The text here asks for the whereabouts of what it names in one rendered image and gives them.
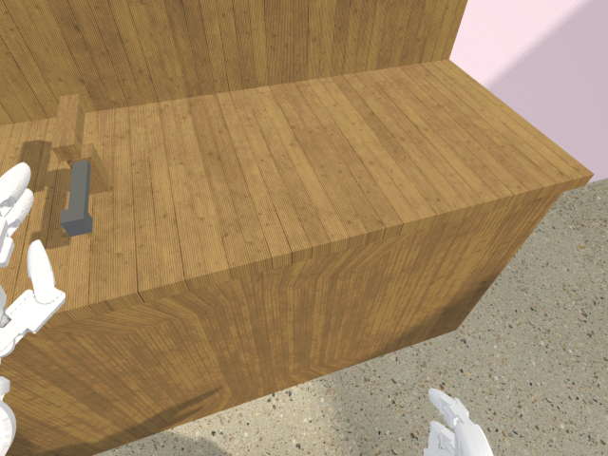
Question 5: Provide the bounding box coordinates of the right robot hand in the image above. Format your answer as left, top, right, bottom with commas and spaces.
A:
424, 389, 494, 456

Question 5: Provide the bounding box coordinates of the left robot hand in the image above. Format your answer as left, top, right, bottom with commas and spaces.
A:
0, 162, 66, 364

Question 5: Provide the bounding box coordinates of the tap lever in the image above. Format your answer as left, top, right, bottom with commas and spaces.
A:
60, 160, 93, 237

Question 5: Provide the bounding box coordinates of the counter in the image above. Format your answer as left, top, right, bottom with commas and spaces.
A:
0, 0, 595, 456

